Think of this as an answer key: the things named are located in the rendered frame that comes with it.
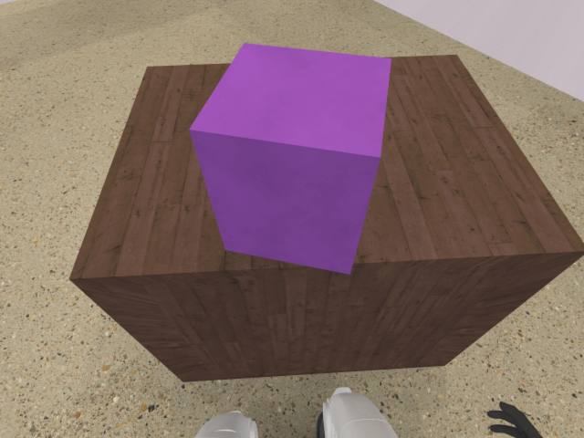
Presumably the right robot hand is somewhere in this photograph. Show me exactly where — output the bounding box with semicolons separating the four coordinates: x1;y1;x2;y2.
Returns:
487;401;543;438

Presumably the carton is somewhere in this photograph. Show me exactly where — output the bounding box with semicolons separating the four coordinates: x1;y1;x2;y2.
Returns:
189;43;391;275

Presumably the robot right shin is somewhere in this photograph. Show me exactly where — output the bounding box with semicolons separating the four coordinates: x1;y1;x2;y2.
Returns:
330;387;351;399

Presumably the robot left thigh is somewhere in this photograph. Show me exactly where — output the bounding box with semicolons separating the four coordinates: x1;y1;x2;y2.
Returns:
194;412;258;438

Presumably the pedestal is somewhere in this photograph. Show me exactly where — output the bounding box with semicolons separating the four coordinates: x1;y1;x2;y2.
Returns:
69;55;584;382

